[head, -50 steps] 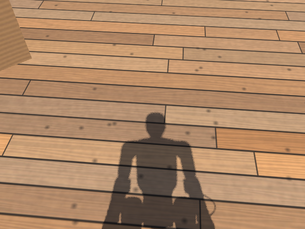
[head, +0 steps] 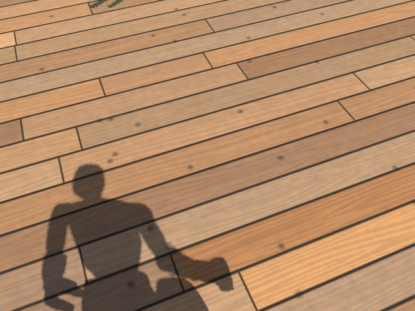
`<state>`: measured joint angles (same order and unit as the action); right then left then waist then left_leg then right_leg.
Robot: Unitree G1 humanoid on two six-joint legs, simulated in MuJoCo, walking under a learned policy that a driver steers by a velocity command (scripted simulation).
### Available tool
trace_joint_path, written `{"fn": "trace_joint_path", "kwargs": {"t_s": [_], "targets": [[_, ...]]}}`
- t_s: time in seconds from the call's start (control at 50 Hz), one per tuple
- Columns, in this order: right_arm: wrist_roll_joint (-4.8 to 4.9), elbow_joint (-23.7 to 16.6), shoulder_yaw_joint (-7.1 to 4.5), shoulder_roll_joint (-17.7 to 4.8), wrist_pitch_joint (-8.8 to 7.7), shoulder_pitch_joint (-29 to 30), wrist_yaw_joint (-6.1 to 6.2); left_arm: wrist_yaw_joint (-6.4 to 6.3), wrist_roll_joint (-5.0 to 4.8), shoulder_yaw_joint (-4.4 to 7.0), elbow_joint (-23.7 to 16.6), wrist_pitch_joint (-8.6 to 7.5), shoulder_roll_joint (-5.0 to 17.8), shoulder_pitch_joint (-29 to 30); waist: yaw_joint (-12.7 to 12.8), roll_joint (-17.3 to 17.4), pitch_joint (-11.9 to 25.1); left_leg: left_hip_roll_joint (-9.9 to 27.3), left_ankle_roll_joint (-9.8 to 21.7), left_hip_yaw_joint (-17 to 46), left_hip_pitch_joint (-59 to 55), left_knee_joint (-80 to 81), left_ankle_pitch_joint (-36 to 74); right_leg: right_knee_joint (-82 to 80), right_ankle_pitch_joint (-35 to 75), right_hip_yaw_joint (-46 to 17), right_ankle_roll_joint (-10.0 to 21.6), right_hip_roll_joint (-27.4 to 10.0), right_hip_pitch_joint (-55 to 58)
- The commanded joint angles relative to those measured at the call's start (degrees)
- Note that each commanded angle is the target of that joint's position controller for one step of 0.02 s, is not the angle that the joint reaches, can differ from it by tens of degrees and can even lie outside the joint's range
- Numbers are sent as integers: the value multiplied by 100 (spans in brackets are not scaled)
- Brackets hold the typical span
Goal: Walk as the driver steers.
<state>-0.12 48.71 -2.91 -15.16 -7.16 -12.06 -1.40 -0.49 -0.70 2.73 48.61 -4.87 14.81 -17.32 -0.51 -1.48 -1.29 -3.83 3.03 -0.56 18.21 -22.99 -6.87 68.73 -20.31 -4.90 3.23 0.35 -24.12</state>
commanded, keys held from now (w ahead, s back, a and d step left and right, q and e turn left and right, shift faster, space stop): w+q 0.90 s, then w+e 0.10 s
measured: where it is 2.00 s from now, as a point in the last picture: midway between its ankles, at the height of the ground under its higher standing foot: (135, 175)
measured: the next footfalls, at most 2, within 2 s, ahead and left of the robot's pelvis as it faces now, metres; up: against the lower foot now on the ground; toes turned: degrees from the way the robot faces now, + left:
right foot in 0.30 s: +0.32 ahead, -0.14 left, +0.00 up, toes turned +10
left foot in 0.84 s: +0.51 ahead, +0.20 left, +0.00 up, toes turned +29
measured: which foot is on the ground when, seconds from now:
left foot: down 0.00-0.30, up 0.32-0.82, down 0.84-1.00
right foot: up 0.00-0.28, down 0.30-0.82, up 0.84-1.00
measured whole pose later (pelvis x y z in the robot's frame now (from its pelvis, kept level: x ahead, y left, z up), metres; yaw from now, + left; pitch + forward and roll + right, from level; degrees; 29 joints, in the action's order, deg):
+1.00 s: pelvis +0.48 +0.11 +0.00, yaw +31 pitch +2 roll +0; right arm 0.2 39.0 -3.6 -15.5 -3.1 -13.7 -2.2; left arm 0.0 -0.7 2.8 44.5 -6.5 17.0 -12.6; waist 0.3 -1.5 -2.4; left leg -5.7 5.9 -0.9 17.9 -26.1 -10.0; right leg 68.0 -18.3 -2.0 -0.1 -6.4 -30.3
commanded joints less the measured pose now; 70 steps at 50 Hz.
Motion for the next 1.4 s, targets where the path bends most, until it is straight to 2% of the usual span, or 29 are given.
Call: {"fn": "trace_joint_path", "kwargs": {"t_s": [0.02,0.08,0.2,0.24,0.28,0.3,0.32,0.34,0.36,0.4,0.42,0.52,0.62,0.72,0.78,0.82,0.84,0.86,0.88,0.9,0.92,0.96,1.06,1.14,1.22,1.3,1.34,1.38,1.4], "targets": [[13,-210,-44,-408,-36,-180,-27,3,72,58,-471,-131,244,-75,148,488,333,1475,1241,2029,-1038,1301,528,-445,261,-60,-53,-573,-1082],[109,-159,-136,-752,14,-404,66,-11,142,-44,-742,-146,109,566,47,465,114,1401,1285,1664,-562,1494,573,-1835,625,180,-272,-553,-964],[202,-53,-175,-934,160,-981,138,72,-4,-48,-1036,-227,375,1601,-246,670,77,1291,924,1611,-344,1148,113,-3612,2000,217,-441,-129,32],[212,-72,-182,-952,213,-1002,165,80,-25,23,-1093,-265,555,1602,-122,715,107,1360,768,1885,-464,860,-317,-3980,1859,159,-363,-108,420],[174,-138,-138,-800,263,-956,195,43,-8,138,-940,-286,728,1003,224,711,288,1101,534,1909,-292,202,-464,-4291,1514,213,-194,-156,1354],[123,-257,-45,-511,253,-815,189,-3,56,239,-827,-303,987,230,614,437,718,741,313,1614,241,-968,-584,-4373,1225,-300,70,-749,2416],[87,-423,82,-46,183,-1093,194,-35,125,365,-742,-247,1474,-506,708,-896,1423,63,-15,786,1679,-2903,-1909,-4589,748,-1889,587,-2001,4055],[243,-571,72,-191,127,-1454,201,25,125,380,-631,-185,1467,-735,555,-1913,1629,133,-34,734,2777,-4192,-2697,-5182,-440,-3755,1075,-2685,4230],[310,-487,-60,-667,161,-1245,215,50,88,262,-710,-209,960,-440,538,-1063,990,453,-33,1002,3010,-4822,-2197,-5311,-771,-3376,956,-2443,3640],[217,-519,-113,-642,267,-843,205,99,78,133,-769,-214,546,259,278,-398,332,785,-87,861,2735,-4725,-1285,-5520,343,-1821,682,-1889,2520],[181,-553,-136,-564,323,-778,186,109,100,110,-747,-213,434,467,146,-474,177,926,-112,839,2569,-4534,-1030,-5667,820,-1317,633,-1698,2188],[150,-841,-123,-302,469,-413,94,78,125,221,-466,-291,608,319,72,-251,47,1039,-260,742,2551,-4056,-163,-5972,2498,20,734,-1518,1920],[131,-1219,-58,-198,440,468,-59,3,99,282,-307,-204,872,165,319,-175,-146,987,-219,406,2424,-2463,925,-6031,2579,828,626,-1489,2094],[162,-1687,-28,-206,441,1287,-237,-17,-13,335,-105,-55,1095,-235,531,-149,-426,895,24,-39,2423,-1646,518,-5784,2755,1223,482,-1728,2731],[141,-1801,-137,-424,473,1090,-279,-54,-58,396,-120,56,1342,-181,234,-406,-89,440,342,-519,1528,-1464,-328,-4882,5082,1548,317,-1737,2934],[154,-1459,-428,-909,507,-378,-201,-106,-80,398,-174,133,1397,-89,-607,-352,747,-80,712,-680,-597,-982,-168,-2868,6003,1808,93,-1469,2381],[155,-1253,-627,-1412,570,-1278,-56,-116,48,301,-312,89,1172,-177,-944,333,1278,656,1048,576,-2447,-846,-82,-1040,3983,1788,-172,-1210,820],[143,-1350,-642,-1992,506,-961,-28,-14,205,36,-671,-101,313,-687,-113,1675,1808,2111,2063,3972,-4068,-180,-958,849,-1332,1051,-459,-13,-1655],[110,-1445,-520,-1512,435,-1248,-49,66,-18,119,-767,-334,862,-6,-653,1027,2337,2352,2136,4842,-4175,570,-1426,1359,-1285,-99,-367,-49,-2210],[78,-1350,-427,-1195,368,-1052,-70,87,-187,173,-942,-406,1031,458,-616,772,1456,2159,1828,3909,-3587,602,-890,1171,-682,-50,-262,-291,-2597],[113,-1353,-339,-929,347,-661,-68,52,-124,135,-837,-412,943,365,-307,287,1006,1934,1575,2999,-2656,572,-224,654,-141,28,-215,-603,-2274],[16,-1474,-195,-522,314,-25,-61,28,16,187,-634,-262,939,88,123,305,658,1548,1307,1986,-1372,755,952,23,360,51,-275,-963,-1404],[-19,-1063,-227,-724,127,-260,-12,4,38,130,-652,35,612,275,147,375,250,1389,1199,911,-746,1241,2005,-792,1384,180,-479,-989,-1472],[-34,-857,-194,-733,121,-409,75,90,-18,97,-758,-11,521,819,-117,429,37,1214,781,288,-1028,1395,1702,-2181,2778,200,-361,-786,-1560],[-21,-611,-212,-841,139,-651,123,230,-73,36,-994,-47,396,1405,-396,382,-239,1475,632,59,-1694,1486,1568,-3104,3032,242,-197,-547,-1765],[12,-442,-235,-883,292,-775,179,418,-51,5,-1300,-74,347,1741,-452,350,-306,1787,628,-105,-2618,991,2475,-3439,2203,466,-9,-386,-2160],[20,-491,-265,-1025,378,-615,244,472,-34,48,-1386,-56,444,1555,-251,532,-35,1775,508,-297,-2726,377,4212,-3477,1566,837,170,-97,-1620],[23,-547,-289,-1183,468,-510,325,444,-19,221,-1279,-9,784,653,271,730,607,1664,363,-471,-2558,-1001,5871,-3490,1162,1118,440,338,-254],[44,-605,-267,-1179,463,-394,358,372,-22,377,-1118,2,1102,-243,785,551,1059,1460,158,-634,-1749,-2313,5243,-3886,1681,785,704,284,1249]]}}
Keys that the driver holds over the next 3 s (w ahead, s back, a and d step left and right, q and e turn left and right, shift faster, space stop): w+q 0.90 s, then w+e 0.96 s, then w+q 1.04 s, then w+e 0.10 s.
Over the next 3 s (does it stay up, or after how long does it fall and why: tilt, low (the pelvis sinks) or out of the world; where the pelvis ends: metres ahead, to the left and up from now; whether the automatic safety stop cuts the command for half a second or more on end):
stays up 1.47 0.48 0.00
